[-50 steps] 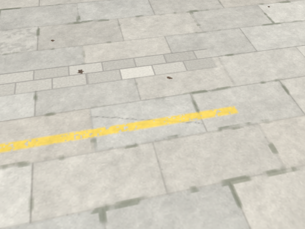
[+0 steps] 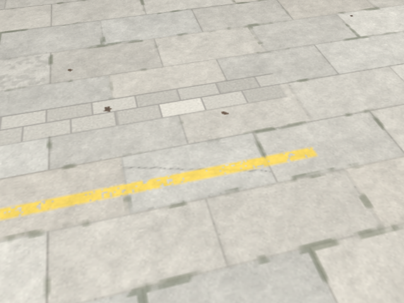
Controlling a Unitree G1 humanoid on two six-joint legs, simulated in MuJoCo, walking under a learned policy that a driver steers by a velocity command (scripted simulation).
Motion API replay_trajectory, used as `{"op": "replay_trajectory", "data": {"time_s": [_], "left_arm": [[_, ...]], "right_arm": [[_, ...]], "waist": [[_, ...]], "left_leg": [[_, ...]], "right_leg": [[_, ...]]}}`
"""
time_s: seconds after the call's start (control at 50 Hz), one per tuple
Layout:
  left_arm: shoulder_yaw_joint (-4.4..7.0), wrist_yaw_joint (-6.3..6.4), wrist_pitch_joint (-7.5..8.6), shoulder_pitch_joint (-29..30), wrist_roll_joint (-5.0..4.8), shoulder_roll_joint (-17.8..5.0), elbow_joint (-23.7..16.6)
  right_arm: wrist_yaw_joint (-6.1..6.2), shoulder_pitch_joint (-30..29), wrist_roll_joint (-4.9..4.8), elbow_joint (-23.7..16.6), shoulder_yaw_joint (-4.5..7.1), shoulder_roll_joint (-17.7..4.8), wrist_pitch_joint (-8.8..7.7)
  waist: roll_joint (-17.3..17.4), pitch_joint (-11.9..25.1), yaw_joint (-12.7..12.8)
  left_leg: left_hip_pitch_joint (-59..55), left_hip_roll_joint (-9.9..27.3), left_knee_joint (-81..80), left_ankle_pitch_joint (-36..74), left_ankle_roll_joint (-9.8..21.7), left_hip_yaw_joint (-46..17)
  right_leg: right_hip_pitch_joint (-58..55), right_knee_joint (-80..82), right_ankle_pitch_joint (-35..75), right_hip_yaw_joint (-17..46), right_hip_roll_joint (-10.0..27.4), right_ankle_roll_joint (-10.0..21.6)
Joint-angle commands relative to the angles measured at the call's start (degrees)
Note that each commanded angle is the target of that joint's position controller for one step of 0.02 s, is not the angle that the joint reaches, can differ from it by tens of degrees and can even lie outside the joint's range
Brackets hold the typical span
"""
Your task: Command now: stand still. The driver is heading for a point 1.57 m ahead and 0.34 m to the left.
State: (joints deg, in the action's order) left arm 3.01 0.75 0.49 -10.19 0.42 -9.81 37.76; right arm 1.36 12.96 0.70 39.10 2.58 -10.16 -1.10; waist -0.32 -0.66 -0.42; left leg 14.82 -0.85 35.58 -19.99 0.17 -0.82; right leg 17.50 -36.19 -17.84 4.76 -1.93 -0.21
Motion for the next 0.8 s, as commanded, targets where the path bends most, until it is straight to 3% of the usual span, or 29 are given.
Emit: {"op": "replay_trajectory", "data": {"time_s": [0.02,0.48,0.52,0.54,0.58,0.62,0.66,0.7,0.72,0.74,0.76,0.78,0.8], "left_arm": [[1.25,0.26,0.96,2.1,-0.03,-4.8,-4.2],[1.33,1.30,0.74,-0.7,-0.11,-4.3,0.3],[1.28,1.39,0.47,-2.4,-0.20,-3.9,1.5],[1.60,1.47,0.58,-2.9,-0.62,-4.8,1.7],[1.55,1.29,1.84,-0.8,-1.45,-5.1,0.6],[1.49,0.79,3.38,2.0,-2.23,-5.5,-0.2],[1.29,-0.11,4.33,1.4,-2.32,-4.9,0.1],[1.36,-0.96,5.01,-4.4,-1.82,-4.2,2.8],[2.09,-1.11,4.92,-9.2,-1.30,-5.0,5.2],[3.02,-0.98,4.89,-15.6,-1.01,-7.5,6.7],[4.66,-0.80,5.11,-22.3,-0.80,-14.8,7.1],[4.04,-1.14,5.50,-22.9,-0.48,-13.8,6.7],[2.87,-1.09,5.87,-18.9,-0.51,-10.8,5.7]], "right_arm": [[0.17,-0.8,-0.02,-4.1,1.29,-4.9,-0.85],[0.27,1.4,-0.11,-2.5,1.22,-3.7,-0.98],[0.35,3.2,-0.18,-1.7,1.34,-3.9,-0.64],[0.52,4.2,-0.64,-1.6,2.03,-6.1,-0.39],[0.70,7.1,-1.07,-0.9,2.62,-9.1,-0.53],[0.76,7.3,-1.36,-0.2,2.88,-11.1,-1.33],[0.37,6.0,-1.52,0.0,2.62,-10.9,-1.91],[-0.29,1.6,-2.72,-0.4,2.37,-10.6,-1.57],[-0.45,1.3,-2.62,-0.2,2.08,-9.5,-1.46],[-0.53,-0.7,-2.13,-0.9,1.23,-6.9,-1.83],[-0.54,-1.3,-2.01,-3.2,0.32,-3.6,-2.85],[-0.41,-2.5,-2.80,-4.3,1.26,-7.5,-3.83],[-0.76,-1.6,-3.67,-3.7,1.71,-8.9,-4.28]], "waist": [[0.0,2.6,0.0],[0.2,1.5,0.4],[1.5,1.7,0.3],[3.5,0.0,-0.3],[9.3,-4.4,-1.6],[9.7,-8.6,-2.1],[8.9,-7.7,-1.5],[7.0,-4.6,2.3],[6.0,-1.9,4.1],[1.8,0.6,6.7],[-14.2,3.3,7.4],[-14.5,1.6,7.5],[-8.7,-3.0,5.1]], "left_leg": [[0.9,2.7,-6.2,8.0,1.1,-3.2],[1.6,2.4,-8.1,7.9,2.2,-3.5],[1.9,1.9,-10.2,-5.2,3.3,-3.9],[2.3,2.9,-12.2,-15.0,5.2,-6.3],[1.4,11.8,-20.5,-29.5,11.1,-19.6],[3.0,17.9,-24.1,-29.0,15.4,-28.7],[0.6,17.7,-23.0,-21.2,14.8,-25.8],[6.4,12.7,-19.7,-13.1,11.5,-16.3],[9.7,9.7,-15.4,-9.0,9.7,-12.5],[14.5,5.9,-4.2,-3.0,6.8,-7.4],[26.2,-2.1,18.2,-4.2,1.8,2.0],[34.7,-1.8,30.1,-13.0,1.5,-3.5],[39.4,1.5,35.8,-8.6,2.7,-5.6]], "right_leg": [[-1.6,5.5,9.5,3.1,2.9,1.5],[-2.6,5.6,9.8,2.5,2.8,0.2],[-2.0,4.5,-1.4,0.2,0.8,0.3],[1.0,1.8,-8.8,-2.0,-1.0,0.6],[9.4,-6.7,-10.3,-5.6,-1.5,0.8],[13.6,-12.1,-9.3,-4.1,1.8,2.5],[13.6,-9.0,-13.2,-4.0,3.4,4.4],[-2.8,4.6,-2.3,-7.4,1.0,5.4],[-12.2,6.3,3.4,-7.6,-0.6,4.6],[-19.9,9.3,1.0,-0.1,3.6,5.8],[-27.8,19.0,-6.8,24.3,17.4,12.8],[-26.4,25.3,-12.5,39.4,23.9,19.4],[-24.9,24.9,-14.7,35.2,23.3,19.0]]}}
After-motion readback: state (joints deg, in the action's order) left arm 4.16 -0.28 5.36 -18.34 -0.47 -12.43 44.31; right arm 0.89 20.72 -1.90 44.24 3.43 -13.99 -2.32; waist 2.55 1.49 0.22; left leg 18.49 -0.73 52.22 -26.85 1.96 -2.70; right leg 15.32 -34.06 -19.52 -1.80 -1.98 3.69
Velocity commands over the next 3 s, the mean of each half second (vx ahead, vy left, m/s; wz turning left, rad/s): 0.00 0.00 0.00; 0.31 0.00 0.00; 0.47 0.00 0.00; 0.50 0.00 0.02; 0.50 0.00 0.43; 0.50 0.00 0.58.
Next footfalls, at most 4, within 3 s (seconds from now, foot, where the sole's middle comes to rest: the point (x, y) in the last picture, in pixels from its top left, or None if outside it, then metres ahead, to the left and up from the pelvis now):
1.22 left None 0.44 0.12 -0.76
1.76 right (240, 245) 0.73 -0.11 -0.76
2.32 left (172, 183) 1.01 0.14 -0.76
2.80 right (197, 128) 1.34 0.04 -0.76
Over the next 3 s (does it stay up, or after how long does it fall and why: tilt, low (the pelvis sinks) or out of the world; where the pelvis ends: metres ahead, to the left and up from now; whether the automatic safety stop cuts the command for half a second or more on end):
stays up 1.23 0.11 0.02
